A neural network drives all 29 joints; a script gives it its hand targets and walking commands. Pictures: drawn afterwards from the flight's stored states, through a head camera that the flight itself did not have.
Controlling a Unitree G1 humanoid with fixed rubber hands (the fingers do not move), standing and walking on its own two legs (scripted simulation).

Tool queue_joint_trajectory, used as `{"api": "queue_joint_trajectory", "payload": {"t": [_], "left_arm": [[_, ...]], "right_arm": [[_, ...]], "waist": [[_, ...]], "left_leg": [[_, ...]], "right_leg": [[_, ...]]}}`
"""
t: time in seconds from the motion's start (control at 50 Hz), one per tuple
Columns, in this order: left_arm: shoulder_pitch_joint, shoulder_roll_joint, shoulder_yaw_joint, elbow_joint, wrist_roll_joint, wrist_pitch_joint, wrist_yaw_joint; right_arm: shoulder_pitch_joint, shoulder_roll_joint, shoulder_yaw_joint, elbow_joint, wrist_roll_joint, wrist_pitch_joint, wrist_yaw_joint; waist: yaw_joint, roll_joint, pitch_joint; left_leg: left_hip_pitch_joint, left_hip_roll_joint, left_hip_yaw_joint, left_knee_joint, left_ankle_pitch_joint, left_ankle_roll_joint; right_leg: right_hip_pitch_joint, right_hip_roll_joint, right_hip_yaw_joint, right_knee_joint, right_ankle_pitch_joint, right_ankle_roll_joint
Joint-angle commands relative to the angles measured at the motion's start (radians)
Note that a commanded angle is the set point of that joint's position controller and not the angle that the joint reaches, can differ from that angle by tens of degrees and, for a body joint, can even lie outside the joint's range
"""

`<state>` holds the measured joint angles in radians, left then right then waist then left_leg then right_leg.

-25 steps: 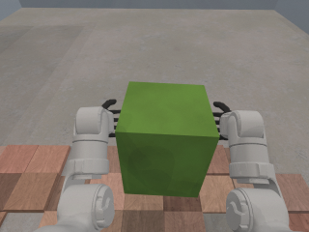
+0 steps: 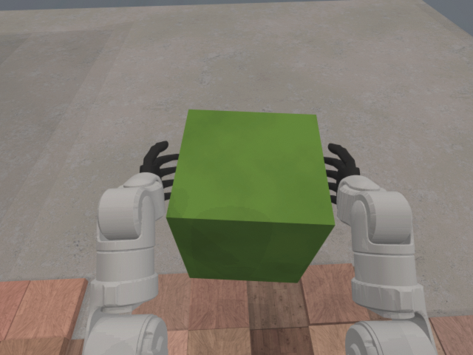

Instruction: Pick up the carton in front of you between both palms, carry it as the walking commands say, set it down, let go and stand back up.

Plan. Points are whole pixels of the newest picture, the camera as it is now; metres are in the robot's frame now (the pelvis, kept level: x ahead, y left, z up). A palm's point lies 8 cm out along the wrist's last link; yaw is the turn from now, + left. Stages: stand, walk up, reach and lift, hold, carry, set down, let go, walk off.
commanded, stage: carry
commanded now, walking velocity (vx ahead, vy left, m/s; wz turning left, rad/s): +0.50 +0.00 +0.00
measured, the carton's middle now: (247, 203) +0.38 -0.02 +0.06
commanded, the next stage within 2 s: none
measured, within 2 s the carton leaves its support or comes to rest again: neither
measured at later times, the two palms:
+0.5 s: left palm (205, 85) +0.66 +0.06 +0.13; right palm (333, 80) +0.68 -0.24 +0.12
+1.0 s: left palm (235, 22) +1.00 -0.02 +0.13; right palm (335, 24) +0.96 -0.32 +0.13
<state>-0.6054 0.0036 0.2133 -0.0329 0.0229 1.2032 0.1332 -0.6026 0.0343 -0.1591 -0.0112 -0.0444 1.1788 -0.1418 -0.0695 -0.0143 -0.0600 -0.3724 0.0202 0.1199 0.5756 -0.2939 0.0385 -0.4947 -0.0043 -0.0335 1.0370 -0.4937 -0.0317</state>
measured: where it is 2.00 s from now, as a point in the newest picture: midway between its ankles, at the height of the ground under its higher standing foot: (262, 173)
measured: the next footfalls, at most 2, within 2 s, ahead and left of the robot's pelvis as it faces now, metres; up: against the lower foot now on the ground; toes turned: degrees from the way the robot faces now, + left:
right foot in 0.24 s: +0.32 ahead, -0.14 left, -0.04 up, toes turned -6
left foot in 0.72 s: +0.64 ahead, -0.03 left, +0.00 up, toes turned +2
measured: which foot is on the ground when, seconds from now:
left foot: down 0.00-0.24, up 0.26-0.70, down 0.72-1.00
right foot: up 0.00-0.22, down 0.24-0.74, up 0.76-1.00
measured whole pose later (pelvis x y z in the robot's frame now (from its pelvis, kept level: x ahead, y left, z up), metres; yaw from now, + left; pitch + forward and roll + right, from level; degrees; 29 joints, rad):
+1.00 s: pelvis +0.62 -0.12 +0.00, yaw -3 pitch +5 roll +1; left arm -0.65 -0.03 0.27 0.00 0.10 1.24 0.12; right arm -0.69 0.01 -0.18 0.10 -0.01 1.18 -0.15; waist -0.12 -0.01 -0.04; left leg -0.37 -0.01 0.13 0.64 -0.05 0.25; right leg -0.58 -0.03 0.02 0.70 -0.12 0.00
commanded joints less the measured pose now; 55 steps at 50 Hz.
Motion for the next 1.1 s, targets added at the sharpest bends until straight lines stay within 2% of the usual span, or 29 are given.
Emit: {"api": "queue_joint_trajectory", "payload": {"t": [0.0, 0.08, 0.14, 0.18, 0.2, 0.22, 0.24, 0.26, 0.28, 0.3, 0.36, 0.52, 0.56, 0.6, 0.64, 0.66, 0.68, 0.7, 0.72, 0.74, 0.76, 0.8, 0.84, 0.88, 0.94, 1.0, 1.04, 1.06, 1.08], "left_arm": [[-0.713, -0.898, -0.630, -0.054, -0.348, 0.024, -0.200], [-0.739, -0.843, -0.545, 0.023, -0.293, 0.080, -0.176], [-0.811, -0.829, -0.498, 0.075, -0.293, 0.119, -0.178], [-0.856, -0.821, -0.465, 0.115, -0.309, 0.141, -0.184], [-0.877, -0.816, -0.447, 0.140, -0.321, 0.151, -0.188], [-0.895, -0.812, -0.423, 0.171, -0.330, 0.160, -0.193], [-0.933, -0.781, -0.392, 0.192, -0.341, 0.169, -0.192], [-1.025, -0.767, -0.384, 0.173, -0.349, 0.179, -0.191], [-1.060, -0.819, -0.394, 0.143, -0.368, 0.180, -0.195], [-1.126, -0.876, -0.401, 0.107, -0.401, 0.183, -0.206], [-1.210, -1.002, -0.416, 0.035, -0.460, 0.189, -0.226], [-1.014, -1.165, -0.480, 0.137, -0.413, 0.086, -0.281], [-1.005, -1.176, -0.517, 0.096, -0.422, 0.051, -0.284], [-0.972, -1.168, -0.553, 0.061, -0.425, 0.023, -0.280], [-0.931, -1.156, -0.586, 0.023, -0.426, 0.000, -0.274], [-0.905, -1.150, -0.607, -0.001, -0.423, -0.013, -0.269], [-0.883, -1.144, -0.631, -0.020, -0.417, -0.023, -0.262], [-0.883, -1.137, -0.650, -0.039, -0.414, -0.026, -0.254], [-0.889, -1.132, -0.657, -0.057, -0.407, -0.026, -0.244], [-0.832, -1.109, -0.652, -0.075, -0.394, -0.014, -0.237], [-0.796, -1.070, -0.648, -0.067, -0.361, -0.014, -0.226], [-0.790, -1.050, -0.632, -0.097, -0.338, -0.017, -0.214], [-0.773, -1.019, -0.625, -0.102, -0.322, -0.014, -0.203], [-0.723, -0.985, -0.618, -0.079, -0.297, -0.003, -0.192], [-0.633, -0.957, -0.598, 0.022, -0.249, 0.015, -0.190], [-0.591, -0.977, -0.573, 0.155, -0.230, 0.017, -0.215], [-0.621, -0.983, -0.541, 0.205, -0.236, 0.015, -0.235], [-0.605, -0.980, -0.512, 0.251, -0.237, 0.014, -0.242], [-0.586, -0.936, -0.476, 0.290, -0.236, 0.010, -0.241]], "right_arm": [[-0.833, 0.924, 0.678, -0.166, 0.491, 0.022, 0.233], [-0.888, 0.910, 0.606, -0.071, 0.520, 0.082, 0.238], [-0.921, 0.904, 0.542, 0.022, 0.499, 0.115, 0.235], [-0.964, 0.906, 0.503, 0.069, 0.483, 0.136, 0.228], [-0.967, 0.901, 0.476, 0.099, 0.470, 0.148, 0.222], [-0.993, 0.876, 0.451, 0.125, 0.462, 0.159, 0.214], [-1.020, 0.881, 0.430, 0.143, 0.461, 0.179, 0.207], [-1.085, 0.893, 0.394, 0.145, 0.454, 0.199, 0.193], [-1.132, 0.904, 0.390, 0.120, 0.443, 0.209, 0.184], [-1.172, 0.935, 0.395, 0.110, 0.443, 0.212, 0.176], [-1.154, 1.003, 0.379, 0.081, 0.424, 0.213, 0.156], [-0.922, 1.132, 0.425, 0.215, 0.320, 0.101, 0.187], [-0.898, 1.148, 0.449, 0.193, 0.322, 0.069, 0.192], [-0.864, 1.157, 0.490, 0.161, 0.328, 0.045, 0.192], [-0.829, 1.157, 0.528, 0.120, 0.339, 0.024, 0.191], [-0.830, 1.152, 0.553, 0.082, 0.357, 0.014, 0.193], [-0.835, 1.152, 0.580, 0.043, 0.378, 0.006, 0.200], [-0.823, 1.143, 0.602, 0.025, 0.394, -0.002, 0.205], [-0.815, 1.119, 0.609, 0.015, 0.402, -0.014, 0.213], [-0.753, 1.117, 0.627, 0.039, 0.413, -0.024, 0.219], [-0.736, 1.135, 0.642, 0.017, 0.443, -0.022, 0.230], [-0.850, 1.141, 0.684, -0.097, 0.499, -0.032, 0.246], [-0.901, 1.131, 0.711, -0.156, 0.538, -0.028, 0.249], [-0.872, 1.100, 0.708, -0.142, 0.535, -0.013, 0.249], [-0.768, 1.069, 0.675, -0.031, 0.500, 0.009, 0.264], [-0.719, 1.057, 0.618, 0.118, 0.461, 0.008, 0.286], [-0.708, 1.058, 0.567, 0.199, 0.433, 0.005, 0.292], [-0.709, 1.037, 0.530, 0.249, 0.414, 0.005, 0.291], [-0.699, 1.018, 0.490, 0.304, 0.402, 0.010, 0.289]], "waist": [[-0.023, 0.102, -0.382], [-0.005, 0.168, -0.351], [0.010, 0.157, -0.305], [0.088, 0.129, -0.332], [0.116, 0.046, -0.376], [0.151, -0.057, -0.413], [0.089, -0.275, -0.439], [0.118, -0.355, -0.543], [0.124, -0.309, -0.509], [0.123, -0.163, -0.446], [0.114, -0.090, -0.469], [0.136, -0.088, -0.419], [0.135, -0.069, -0.368], [0.135, -0.114, -0.355], [0.074, -0.156, -0.427], [0.039, -0.167, -0.479], [-0.013, -0.165, -0.507], [-0.083, -0.061, -0.495], [-0.079, 0.137, -0.524], [-0.077, 0.400, -0.646], [-0.048, 0.238, -0.676], [-0.037, 0.051, -0.534], [-0.022, 0.017, -0.478], [-0.026, 0.073, -0.457], [-0.029, 0.137, -0.469], [0.000, 0.112, -0.395], [0.031, 0.036, -0.333], [0.070, -0.005, -0.317], [0.099, -0.101, -0.291]], "left_leg": [[0.556, 0.290, -0.391, -0.154, 0.417, 0.171], [0.402, 0.203, -0.183, -0.144, 0.447, 0.094], [0.332, 0.180, -0.119, -0.095, 0.364, 0.062], [0.272, 0.144, -0.045, 0.076, 0.385, 0.017], [0.196, 0.090, 0.011, 0.274, 0.333, -0.011], [0.020, 0.059, 0.017, 0.506, 0.085, -0.035], [-0.176, 0.000, -0.029, 0.709, -0.318, -0.051], [-0.383, -0.047, -0.090, 0.869, -0.354, -0.063], [-0.475, -0.013, -0.118, 0.918, -0.306, -0.043], [-0.493, 0.006, -0.126, 0.954, -0.230, -0.025], [-0.490, 0.049, -0.129, 0.965, -0.146, 0.009], [-0.730, 0.028, -0.030, 0.810, -0.088, 0.003], [-0.622, 0.012, -0.002, 0.544, -0.005, 0.000], [-0.445, -0.033, 0.058, 0.337, 0.119, 0.019], [-0.188, -0.080, 0.106, 0.258, 0.190, 0.061], [-0.055, -0.089, 0.091, 0.130, 0.353, 0.067], [0.112, -0.098, 0.068, 0.047, 0.383, 0.058], [0.276, -0.107, 0.103, -0.099, 0.453, 0.045], [0.597, 0.014, -0.135, -0.091, 0.591, 0.161], [0.764, 0.253, -0.586, -0.122, 0.617, 0.329], [0.760, 0.264, -0.619, -0.127, 0.403, 0.331], [0.593, 0.261, -0.556, -0.128, 0.350, 0.295], [0.459, 0.214, -0.455, -0.140, 0.274, 0.249], [0.397, 0.195, -0.369, -0.126, 0.361, 0.246], [0.333, 0.129, -0.223, -0.054, 0.428, 0.207], [0.142, 0.079, -0.128, 0.012, 0.174, 0.141], [-0.021, 0.014, -0.057, 0.166, 0.018, 0.090], [-0.160, -0.014, -0.035, 0.334, -0.087, 0.051], [-0.368, -0.064, -0.047, 0.526, -0.274, 0.005]], "right_leg": [[-0.314, -0.052, 0.041, -0.129, 0.039, 0.011], [-0.115, -0.027, -0.014, -0.365, 0.372, 0.017], [0.004, -0.021, -0.049, -0.517, 0.550, 0.000], [0.210, -0.014, -0.111, -0.594, 0.647, -0.018], [0.387, 0.014, -0.148, -0.584, 0.550, -0.006], [0.562, -0.054, -0.069, -0.513, 0.514, 0.029], [0.669, -0.269, 0.272, -0.454, 0.734, -0.005], [0.837, -0.360, 0.549, -0.585, 0.424, -0.147], [0.764, -0.382, 0.677, -0.708, 0.100, -0.200], [0.690, -0.332, 0.585, -0.695, 0.105, -0.178], [0.591, -0.286, 0.392, -0.631, 0.333, -0.168], [0.709, -0.206, 0.225, -0.594, 0.692, -0.152], [0.643, -0.158, 0.149, -0.638, 0.773, -0.128], [0.603, -0.135, 0.076, -0.655, 0.945, -0.104], [0.563, -0.136, -0.020, -0.528, 1.321, -0.086], [0.569, -0.107, -0.046, -0.420, 1.315, -0.063], [0.520, -0.127, -0.029, -0.320, 1.290, -0.053], [0.449, -0.098, -0.079, -0.134, 1.264, -0.028], [0.084, 0.008, -0.012, 0.169, 0.793, 0.036], [-0.176, 0.153, 0.022, 0.447, 0.020, 0.070], [-0.202, 0.059, 0.134, 0.474, 0.017, 0.020], [-0.269, 0.002, 0.125, 0.373, 0.023, -0.003], [-0.228, -0.037, 0.131, 0.165, 0.076, -0.002], [-0.186, -0.027, 0.083, -0.043, 0.101, 0.015], [-0.058, 0.005, 0.011, -0.354, 0.388, 0.029], [0.200, 0.050, -0.089, -0.643, 0.702, 0.049], [0.405, 0.011, -0.103, -0.673, 0.754, 0.038], [0.530, -0.099, 0.031, -0.638, 0.813, 0.016], [0.661, -0.255, 0.272, -0.536, 1.181, -0.017]]}}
